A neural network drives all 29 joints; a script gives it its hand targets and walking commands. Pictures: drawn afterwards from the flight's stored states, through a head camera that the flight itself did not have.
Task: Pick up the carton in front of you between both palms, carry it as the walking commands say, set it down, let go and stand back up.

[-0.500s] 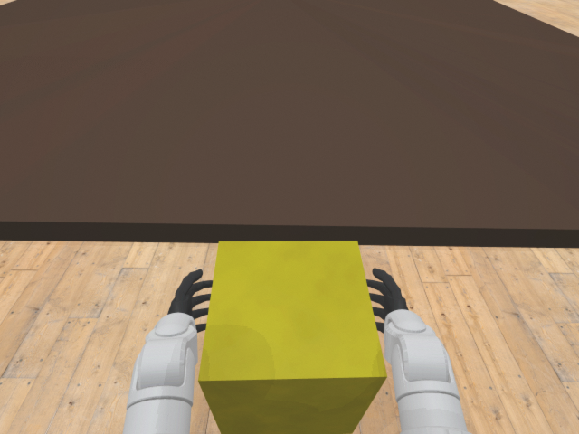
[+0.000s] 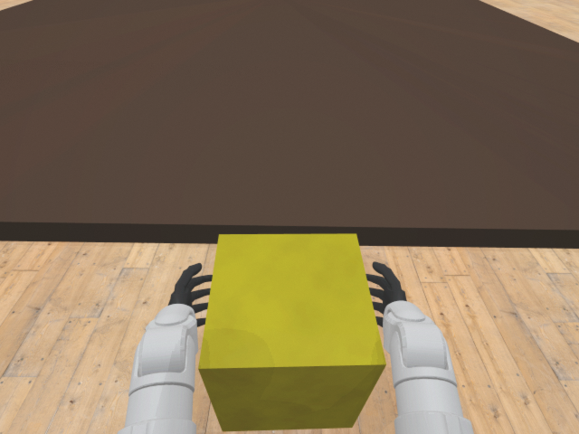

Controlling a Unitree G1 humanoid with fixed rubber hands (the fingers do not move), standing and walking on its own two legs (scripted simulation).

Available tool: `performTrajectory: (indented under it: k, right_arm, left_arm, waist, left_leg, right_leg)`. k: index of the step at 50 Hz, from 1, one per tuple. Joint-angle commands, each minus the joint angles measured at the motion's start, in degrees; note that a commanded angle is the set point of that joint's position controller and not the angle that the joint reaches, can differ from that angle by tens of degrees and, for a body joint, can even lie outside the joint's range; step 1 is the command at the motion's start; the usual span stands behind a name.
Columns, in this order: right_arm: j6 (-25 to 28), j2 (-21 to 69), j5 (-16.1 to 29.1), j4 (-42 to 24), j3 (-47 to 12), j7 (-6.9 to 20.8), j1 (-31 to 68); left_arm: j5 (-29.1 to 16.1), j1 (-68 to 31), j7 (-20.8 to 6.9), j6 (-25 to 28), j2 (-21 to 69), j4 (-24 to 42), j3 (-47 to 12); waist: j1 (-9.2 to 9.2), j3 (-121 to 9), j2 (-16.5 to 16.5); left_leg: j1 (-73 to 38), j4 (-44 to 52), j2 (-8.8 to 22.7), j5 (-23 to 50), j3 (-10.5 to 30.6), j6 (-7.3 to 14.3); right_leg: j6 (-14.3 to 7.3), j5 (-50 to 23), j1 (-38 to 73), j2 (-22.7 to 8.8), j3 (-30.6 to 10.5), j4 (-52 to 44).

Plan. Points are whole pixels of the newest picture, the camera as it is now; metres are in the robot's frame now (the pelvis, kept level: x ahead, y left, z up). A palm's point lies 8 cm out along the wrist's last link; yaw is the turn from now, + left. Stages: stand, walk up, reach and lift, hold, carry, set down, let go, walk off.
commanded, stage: hold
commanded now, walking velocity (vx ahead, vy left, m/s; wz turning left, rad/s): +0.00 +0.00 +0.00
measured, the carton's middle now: (288, 334) +0.30 +0.00 -0.02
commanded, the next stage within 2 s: carry in 0.34 s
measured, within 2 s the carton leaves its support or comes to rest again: neither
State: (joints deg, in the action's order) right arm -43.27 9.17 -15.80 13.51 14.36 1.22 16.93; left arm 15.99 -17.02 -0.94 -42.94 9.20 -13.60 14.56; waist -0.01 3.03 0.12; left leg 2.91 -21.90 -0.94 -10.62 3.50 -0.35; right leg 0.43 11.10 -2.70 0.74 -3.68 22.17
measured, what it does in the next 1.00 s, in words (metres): walks ahead: left foot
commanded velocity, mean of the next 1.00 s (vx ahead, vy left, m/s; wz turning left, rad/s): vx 0.35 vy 0.00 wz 0.00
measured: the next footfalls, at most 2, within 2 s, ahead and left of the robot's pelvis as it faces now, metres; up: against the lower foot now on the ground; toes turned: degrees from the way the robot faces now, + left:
left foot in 0.76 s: +0.18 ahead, +0.10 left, +0.00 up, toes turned +10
right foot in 1.10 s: +0.47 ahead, -0.14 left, +0.00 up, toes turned -13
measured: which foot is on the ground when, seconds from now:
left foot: down 0.00-0.56, up 0.58-0.74, down 0.76-1.00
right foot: down 0.00-0.76, up 0.78-1.00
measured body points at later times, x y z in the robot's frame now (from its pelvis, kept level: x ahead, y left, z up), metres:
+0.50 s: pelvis +0.03 +0.00 -0.01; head -0.01 -0.01 +0.44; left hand +0.33 +0.15 +0.05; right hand +0.33 -0.16 +0.05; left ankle +0.03 +0.12 -0.74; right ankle +0.02 -0.13 -0.74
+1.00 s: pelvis +0.24 -0.01 +0.00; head +0.24 -0.02 +0.45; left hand +0.53 +0.13 +0.08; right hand +0.51 -0.17 +0.08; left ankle +0.14 +0.09 -0.74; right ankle +0.31 -0.14 -0.71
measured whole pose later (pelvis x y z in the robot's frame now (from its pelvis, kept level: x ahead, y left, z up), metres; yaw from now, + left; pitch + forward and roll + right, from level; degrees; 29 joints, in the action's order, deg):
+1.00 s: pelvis +0.24 -0.01 +0.00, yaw -1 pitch +6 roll +0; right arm -70.5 7.6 -5.6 -20.0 5.1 -5.8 8.6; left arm 5.2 -8.6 5.2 -70.0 7.5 19.9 7.1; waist -1.7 -7.5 -1.3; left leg 5.0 -16.9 2.6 -17.4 -10.1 0.0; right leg 0.5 15.3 -32.7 -4.8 8.0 41.1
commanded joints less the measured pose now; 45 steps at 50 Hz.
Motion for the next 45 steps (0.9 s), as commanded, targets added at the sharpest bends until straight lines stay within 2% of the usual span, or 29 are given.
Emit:
performTrajectory:
  k: [1, 16, 17, 19, 20, 21, 23, 24, 26, 27, 28, 29, 30, 31, 32, 33, 35, 36, 37, 38, 39, 40, 41, 42, 43, 44, 45]
  right_arm:
    - [1.7, 50.8, 13.2, -1.8, -31.0, 12.1, 28.5]
    - [1.3, 50.0, 14.0, -5.5, -32.2, 11.5, 23.4]
    - [0.9, 49.7, 15.1, -5.7, -33.6, 11.6, 25.9]
    - [0.4, 50.3, 16.6, -7.1, -35.1, 11.5, 26.3]
    - [0.1, 50.5, 17.4, -8.7, -36.5, 11.3, 27.1]
    - [-0.3, 50.3, 17.9, -10.3, -37.6, 11.0, 27.8]
    - [-1.8, 50.2, 19.3, -12.8, -39.9, 10.2, 26.7]
    - [-3.0, 49.6, 19.9, -14.2, -41.0, 9.7, 25.5]
    - [-6.1, 48.1, 21.6, -17.5, -42.9, 9.0, 25.5]
    - [-7.9, 47.3, 22.5, -19.2, -43.8, 8.6, 25.8]
    - [-9.8, 46.6, 23.5, -20.6, -44.6, 8.4, 26.2]
    - [-11.8, 46.0, 24.6, -21.5, -45.5, 8.2, 26.8]
    - [-13.5, 45.8, 26.3, -22.6, -46.8, 8.3, 27.6]
    - [-14.9, 46.5, 28.2, -23.6, -47.9, 8.4, 28.1]
    - [-16.1, 47.4, 29.9, -24.2, -48.5, 8.5, 27.8]
    - [-17.1, 48.0, 31.1, -25.4, -49.1, 8.4, 26.2]
    - [-19.0, 48.9, 32.2, -27.9, -49.4, 8.2, 23.0]
    - [-19.9, 49.2, 32.1, -29.1, -49.3, 8.0, 21.1]
    - [-20.9, 49.1, 31.9, -30.1, -48.9, 7.8, 19.5]
    - [-21.8, 48.7, 31.3, -30.6, -48.5, 7.5, 16.9]
    - [-22.4, 47.2, 29.8, -30.9, -47.9, 7.1, 14.2]
    - [-22.9, 46.6, 28.5, -31.3, -47.5, 6.8, 13.7]
    - [-23.6, 48.8, 28.9, -33.2, -47.8, 6.6, 15.1]
    - [-24.2, 49.8, 29.8, -35.1, -47.9, 6.5, 16.8]
    - [-24.6, 49.8, 30.8, -36.8, -48.4, 6.5, 19.1]
    - [-25.1, 49.5, 31.8, -38.3, -49.0, 6.4, 21.0]
    - [-25.5, 49.2, 32.6, -39.1, -49.2, 6.5, 21.8]
  left_arm:
    - [-13.5, -28.0, -12.5, 1.4, 50.8, 1.5, -31.3]
    - [-14.4, -23.2, -12.0, 0.9, 49.8, 5.4, -32.6]
    - [-15.1, -25.8, -12.1, 0.4, 50.2, 5.2, -34.1]
    - [-17.0, -26.3, -12.0, 0.0, 50.5, 7.2, -35.7]
    - [-17.8, -27.2, -11.9, -0.2, 50.6, 8.4, -36.6]
    - [-18.6, -27.9, -11.7, -0.6, 50.7, 9.8, -37.7]
    - [-20.7, -27.9, -11.2, -2.1, 50.5, 12.6, -40.5]
    - [-21.9, -27.5, -11.0, -3.3, 50.0, 14.1, -42.0]
    - [-24.1, -27.4, -10.6, -6.3, 49.3, 16.7, -44.6]
    - [-25.1, -27.7, -10.4, -8.0, 48.7, 17.9, -45.4]
    - [-25.6, -26.6, -10.1, -9.7, 47.5, 18.4, -45.6]
    - [-25.8, -24.8, -9.7, -11.5, 45.8, 18.5, -45.2]
    - [-26.0, -23.3, -9.1, -13.1, 45.1, 19.2, -45.4]
    - [-26.4, -23.2, -8.5, -14.6, 44.5, 21.8, -45.5]
    - [-27.2, -23.8, -8.0, -16.0, 44.8, 24.0, -46.0]
    - [-28.3, -23.5, -7.7, -17.3, 45.4, 26.5, -47.1]
    - [-30.3, -22.8, -7.6, -19.5, 46.5, 30.8, -48.9]
    - [-30.9, -21.5, -7.7, -20.7, 47.1, 32.0, -49.4]
    - [-31.3, -19.1, -7.9, -21.7, 47.4, 32.7, -49.5]
    - [-31.6, -17.6, -8.2, -22.7, 47.2, 33.3, -49.4]
    - [-32.3, -18.1, -8.6, -23.9, 47.0, 34.9, -49.6]
    - [-33.0, -19.0, -9.2, -24.8, 46.9, 35.6, -50.3]
    - [-33.3, -19.4, -9.6, -25.3, 47.9, 35.7, -50.0]
    - [-34.1, -20.2, -9.9, -25.7, 47.6, 36.4, -49.8]
    - [-34.8, -21.2, -9.9, -26.0, 48.0, 36.7, -49.9]
    - [-35.3, -21.7, -9.8, -26.2, 48.3, 37.0, -49.8]
    - [-35.3, -21.7, -9.5, -26.4, 48.2, 37.2, -49.6]
  waist:
    - [0.04, -12.9, -0.2]
    - [0.02, -13.7, -0.2]
    - [-0.12, -15.9, -1.2]
    - [-0.03, -15.2, -1.4]
    - [-0.17, -13.7, -2.0]
    - [-0.26, -12.9, -3.0]
    - [-0.38, -16.5, -5.6]
    - [-0.32, -18.4, -7.1]
    - [-0.02, -18.9, -7.0]
    - [0.07, -17.8, -3.8]
    - [0.67, -17.0, 3.8]
    - [1.49, -16.2, 13.1]
    - [1.75, -13.0, 15.4]
    - [2.11, -13.1, 12.0]
    - [1.93, -15.1, 9.0]
    - [1.68, -17.7, 7.8]
    - [1.15, -20.8, 8.7]
    - [0.57, -21.5, 8.3]
    - [0.39, -22.8, 6.1]
    - [-0.4, -24.8, 2.1]
    - [-1.53, -26.1, -12.4]
    - [-1.71, -22.4, -16.7]
    - [-1.68, -20.3, -11.2]
    - [-1.68, -20.1, -6.4]
    - [-1.66, -20.5, -3.1]
    - [-1.67, -20.0, -2.5]
    - [-1.67, -19.2, -3.8]
  left_leg:
    - [-2.4, 3.9, -3.9, 3.5, 0.3, 0.3]
    - [-4.0, 4.1, -4.1, 9.7, 0.6, 0.2]
    - [2.4, -0.4, 6.7, 2.8, -0.7, 0.9]
    - [7.8, 3.2, 6.5, -23.4, 2.9, 2.0]
    - [9.9, 4.1, 6.7, -31.0, 4.0, 2.4]
    - [10.2, 4.3, 7.5, -30.9, 5.1, 2.8]
    - [8.4, 5.8, 10.2, -24.5, 8.2, 4.2]
    - [8.1, 6.4, 11.3, -23.1, 9.5, 5.3]
    - [11.7, 4.9, 11.0, -26.1, 8.1, 5.9]
    - [15.7, 1.0, 8.9, -25.1, 4.3, 4.6]
    - [21.9, -8.1, 5.5, -21.6, -1.7, 2.5]
    - [30.9, -19.9, 2.0, -17.4, -7.7, 0.4]
    - [38.5, -20.1, 2.2, -19.1, -9.1, 0.1]
    - [39.8, -19.5, 3.3, -20.2, -8.1, 0.6]
    - [37.9, -17.3, 3.4, -19.2, -8.3, 1.0]
    - [34.4, -14.6, 2.5, -16.1, -9.7, 1.1]
    - [24.6, -6.9, 0.0, -9.0, -13.7, 0.7]
    - [16.0, -1.4, -0.8, -4.1, -15.8, 0.6]
    - [3.6, 1.4, -0.3, -0.5, -15.6, 0.8]
    - [-10.0, 2.3, 4.4, -2.6, -9.8, 2.3]
    - [-18.3, 7.8, 18.5, -11.3, 11.5, 7.8]
    - [-20.2, 9.0, 26.5, -6.9, 25.6, 14.5]
    - [-18.3, 7.9, 28.0, -1.4, 24.7, 16.6]
    - [-16.4, 7.4, 26.6, 3.0, 20.8, 15.3]
    - [-14.8, 8.6, 25.3, 0.7, 16.4, 13.2]
    - [-12.3, 10.5, 23.4, -1.0, 11.7, 11.3]
    - [-10.8, 11.9, 21.2, 0.3, 7.1, 10.0]
  right_leg:
    - [-0.6, -3.5, 0.9, 4.0, -0.2, -4.3]
    - [-0.2, -9.9, 2.9, 4.2, -0.5, -4.3]
    - [-0.6, -3.0, -3.9, -6.6, 0.6, 0.4]
    - [-0.9, 21.5, -9.5, -4.8, -0.6, -0.7]
    - [-0.9, 27.8, -12.6, -4.2, -0.6, -0.2]
    - [-0.7, 26.0, -14.5, -3.7, 0.4, 1.6]
    - [-0.3, 13.8, -14.4, -2.0, 4.7, 8.3]
    - [-0.1, 11.3, -13.9, -0.8, 7.0, 9.0]
    - [-0.7, 13.7, -10.9, -1.3, 7.4, 3.7]
    - [-1.3, 15.7, -7.6, -3.5, 4.4, -0.2]
    - [-3.6, 20.6, -3.5, -9.6, -4.8, -5.0]
    - [-7.1, 22.2, 2.3, -17.0, -17.2, -10.6]
    - [-10.3, 13.3, 5.8, -20.7, -23.0, -11.0]
    - [-12.0, 5.0, 7.2, -21.1, -22.2, -10.3]
    - [-11.7, -0.5, 8.1, -20.4, -18.5, -8.8]
    - [-10.4, -3.3, 8.1, -18.8, -13.7, -7.5]
    - [-7.7, -5.0, 5.1, -14.9, -4.7, -4.7]
    - [-6.4, -2.4, 0.0, -13.0, -0.4, -2.0]
    - [-4.9, -0.6, -8.4, -11.2, 3.5, 2.2]
    - [-3.1, 0.9, -19.0, -9.3, 7.1, 9.9]
    - [-0.2, 8.9, -32.1, -4.6, 12.7, 26.1]
    - [-0.3, 19.0, -44.1, -1.7, 10.7, 32.7]
    - [-1.3, 20.1, -47.6, -5.6, 6.5, 37.9]
    - [-1.6, 19.4, -48.0, -7.0, 5.8, 40.4]
    - [-1.5, 16.7, -47.3, -8.1, 5.5, 38.4]
    - [-1.1, 13.8, -45.2, -8.6, 6.0, 34.3]
    - [-0.4, 10.3, -43.1, -8.2, 7.7, 30.3]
